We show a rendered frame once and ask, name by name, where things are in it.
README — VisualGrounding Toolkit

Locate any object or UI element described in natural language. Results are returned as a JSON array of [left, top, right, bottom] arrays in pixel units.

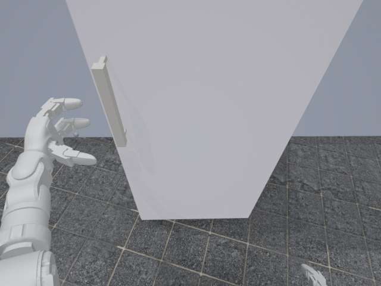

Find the robot right hand
[[301, 264, 327, 286]]

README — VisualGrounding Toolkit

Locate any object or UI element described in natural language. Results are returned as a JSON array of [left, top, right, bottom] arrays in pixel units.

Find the robot left upper arm
[[0, 250, 60, 286]]

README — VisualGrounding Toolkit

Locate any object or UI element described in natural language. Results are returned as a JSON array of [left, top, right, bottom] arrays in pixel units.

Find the handle
[[91, 55, 127, 147]]

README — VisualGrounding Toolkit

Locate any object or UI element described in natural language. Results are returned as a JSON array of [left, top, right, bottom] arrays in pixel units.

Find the robot left forearm
[[0, 151, 54, 260]]

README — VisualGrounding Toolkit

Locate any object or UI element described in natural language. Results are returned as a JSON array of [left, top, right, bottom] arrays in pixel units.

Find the fridge door
[[66, 0, 363, 220]]

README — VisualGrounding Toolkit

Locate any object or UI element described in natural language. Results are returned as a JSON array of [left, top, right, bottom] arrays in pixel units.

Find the robot left hand
[[24, 98, 97, 167]]

